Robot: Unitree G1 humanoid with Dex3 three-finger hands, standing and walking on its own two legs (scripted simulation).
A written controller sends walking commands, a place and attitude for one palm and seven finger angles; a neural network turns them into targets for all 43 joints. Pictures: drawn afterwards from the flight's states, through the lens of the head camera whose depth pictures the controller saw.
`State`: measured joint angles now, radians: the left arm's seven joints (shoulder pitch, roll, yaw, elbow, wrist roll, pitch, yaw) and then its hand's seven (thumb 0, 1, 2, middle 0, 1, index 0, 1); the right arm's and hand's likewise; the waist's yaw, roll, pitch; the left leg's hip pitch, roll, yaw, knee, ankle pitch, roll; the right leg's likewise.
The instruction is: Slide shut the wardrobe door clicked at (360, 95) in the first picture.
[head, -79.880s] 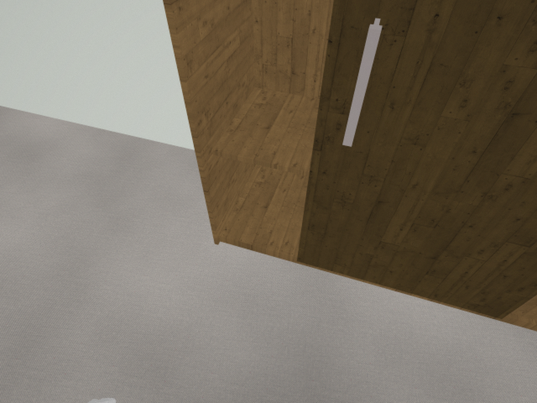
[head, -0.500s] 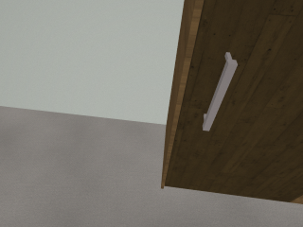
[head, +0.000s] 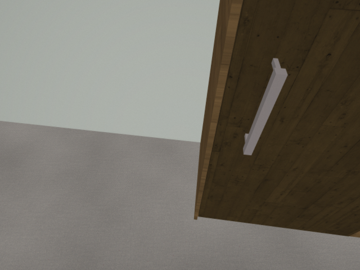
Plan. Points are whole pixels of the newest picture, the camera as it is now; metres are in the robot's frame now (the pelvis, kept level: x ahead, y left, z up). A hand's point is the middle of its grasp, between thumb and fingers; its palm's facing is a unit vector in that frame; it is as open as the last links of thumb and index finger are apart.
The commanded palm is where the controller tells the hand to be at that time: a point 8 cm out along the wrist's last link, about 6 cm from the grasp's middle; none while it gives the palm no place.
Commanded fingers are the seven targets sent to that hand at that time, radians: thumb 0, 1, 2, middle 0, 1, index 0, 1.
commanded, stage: look again from close up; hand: right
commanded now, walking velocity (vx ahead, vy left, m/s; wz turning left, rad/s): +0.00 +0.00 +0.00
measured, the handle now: (259, 112) +0.46 -0.17 +0.10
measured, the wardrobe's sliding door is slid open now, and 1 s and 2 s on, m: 0.00 0.00 0.00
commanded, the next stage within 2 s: raise the hand with hooked fingers in 0.48 s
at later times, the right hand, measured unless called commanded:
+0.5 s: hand out of the picture -0.01 -0.15 -0.17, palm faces +0.02 +0.98 -0.19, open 7.4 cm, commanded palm none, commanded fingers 0.00 -0.90 -0.90 0.20 0.30 0.20 0.30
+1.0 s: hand out of the picture +0.14 -0.15 -0.03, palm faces +0.09 +1.00 +0.02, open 8.5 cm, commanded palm +0.12 -0.22 -0.02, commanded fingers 0.00 -0.39 -0.68 0.24 0.63 0.24 0.63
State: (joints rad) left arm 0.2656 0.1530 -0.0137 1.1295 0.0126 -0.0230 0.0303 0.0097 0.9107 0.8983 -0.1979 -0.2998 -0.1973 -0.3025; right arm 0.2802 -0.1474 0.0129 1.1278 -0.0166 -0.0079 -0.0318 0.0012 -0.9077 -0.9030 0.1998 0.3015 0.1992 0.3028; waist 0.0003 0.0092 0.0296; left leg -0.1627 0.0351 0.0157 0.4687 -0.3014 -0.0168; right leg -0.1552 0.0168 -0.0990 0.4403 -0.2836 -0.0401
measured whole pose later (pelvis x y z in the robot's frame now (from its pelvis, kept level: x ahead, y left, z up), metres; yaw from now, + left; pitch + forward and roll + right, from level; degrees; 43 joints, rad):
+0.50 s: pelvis +0.00 +0.02 +0.00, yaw +0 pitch -1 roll -1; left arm 0.27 0.15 -0.01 1.15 0.01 -0.02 0.03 0.01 0.91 0.90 -0.20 -0.30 -0.20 -0.30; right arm 0.28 -0.15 0.01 1.13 -0.02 -0.02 -0.03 0.00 -0.91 -0.90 0.20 0.30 0.20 0.30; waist 0.00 0.01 0.03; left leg -0.15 0.01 0.03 0.45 -0.29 0.01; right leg -0.14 0.00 -0.09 0.42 -0.27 -0.02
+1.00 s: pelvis -0.04 +0.04 -0.06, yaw -3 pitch +9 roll -1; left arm 0.14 0.28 0.06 0.50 -0.02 -0.21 0.02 0.02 0.91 0.90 -0.20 -0.30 -0.20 -0.30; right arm 0.43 -0.17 -0.13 0.11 0.24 -0.40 0.25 0.01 -0.62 -0.78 0.22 0.49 0.22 0.49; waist -0.01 0.03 -0.13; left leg -0.67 0.02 0.07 0.99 -0.49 0.04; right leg -0.68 -0.03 -0.04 0.98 -0.45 0.01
